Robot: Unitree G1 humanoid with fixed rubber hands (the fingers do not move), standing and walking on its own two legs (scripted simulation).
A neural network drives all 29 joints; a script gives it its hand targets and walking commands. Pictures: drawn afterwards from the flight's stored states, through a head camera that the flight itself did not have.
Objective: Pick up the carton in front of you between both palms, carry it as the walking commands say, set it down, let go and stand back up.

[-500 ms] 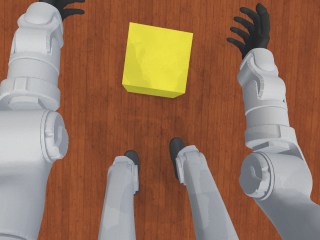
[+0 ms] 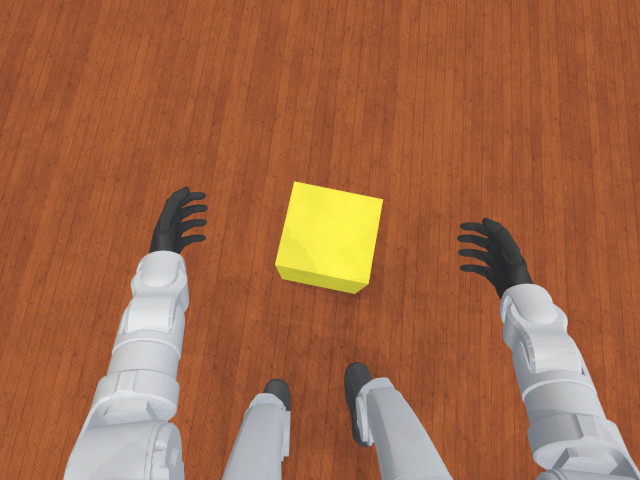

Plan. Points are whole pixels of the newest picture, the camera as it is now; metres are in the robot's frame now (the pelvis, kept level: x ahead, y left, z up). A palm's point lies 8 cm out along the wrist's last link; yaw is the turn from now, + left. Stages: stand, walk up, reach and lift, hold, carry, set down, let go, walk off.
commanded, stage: let go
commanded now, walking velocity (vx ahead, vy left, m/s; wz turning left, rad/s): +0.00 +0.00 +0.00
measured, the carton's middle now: (327, 243) +0.50 -0.05 -0.59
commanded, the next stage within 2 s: stand in 1.02 s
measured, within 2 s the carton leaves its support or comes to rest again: neither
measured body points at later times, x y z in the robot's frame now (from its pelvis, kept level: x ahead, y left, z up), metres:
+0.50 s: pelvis +0.06 +0.00 +0.06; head +0.12 +0.01 +0.50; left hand +0.27 +0.22 -0.03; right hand +0.21 -0.24 -0.02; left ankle +0.02 +0.12 -0.68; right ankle +0.04 -0.11 -0.68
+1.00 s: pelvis +0.05 +0.01 +0.06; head +0.05 +0.01 +0.51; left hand +0.23 +0.23 -0.02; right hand +0.22 -0.24 -0.01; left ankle +0.02 +0.12 -0.68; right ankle +0.04 -0.11 -0.68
